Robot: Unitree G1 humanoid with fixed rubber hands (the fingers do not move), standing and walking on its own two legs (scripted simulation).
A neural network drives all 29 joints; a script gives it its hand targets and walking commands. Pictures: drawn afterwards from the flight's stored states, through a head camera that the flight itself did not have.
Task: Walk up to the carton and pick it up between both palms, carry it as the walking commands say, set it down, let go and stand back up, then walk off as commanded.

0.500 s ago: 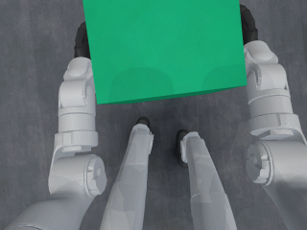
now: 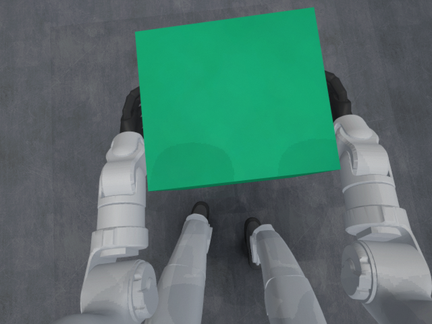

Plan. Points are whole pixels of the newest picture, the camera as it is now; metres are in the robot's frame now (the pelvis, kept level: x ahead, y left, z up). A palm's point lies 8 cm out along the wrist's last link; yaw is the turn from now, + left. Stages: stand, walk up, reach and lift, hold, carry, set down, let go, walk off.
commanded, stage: reach and lift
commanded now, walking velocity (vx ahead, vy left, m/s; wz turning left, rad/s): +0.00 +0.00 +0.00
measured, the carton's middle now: (231, 122) +0.43 +0.04 -0.11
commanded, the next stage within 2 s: none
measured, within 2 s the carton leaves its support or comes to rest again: neither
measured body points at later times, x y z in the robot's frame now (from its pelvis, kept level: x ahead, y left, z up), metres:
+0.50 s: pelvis +0.11 -0.01 +0.04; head +0.12 -0.01 +0.49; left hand +0.39 +0.20 +0.04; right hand +0.45 -0.16 +0.04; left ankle +0.13 +0.13 -0.70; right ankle +0.08 -0.12 -0.70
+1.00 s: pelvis +0.10 -0.02 +0.05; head +0.07 -0.01 +0.50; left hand +0.36 +0.19 +0.07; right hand +0.41 -0.16 +0.07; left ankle +0.13 +0.13 -0.70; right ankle +0.08 -0.12 -0.70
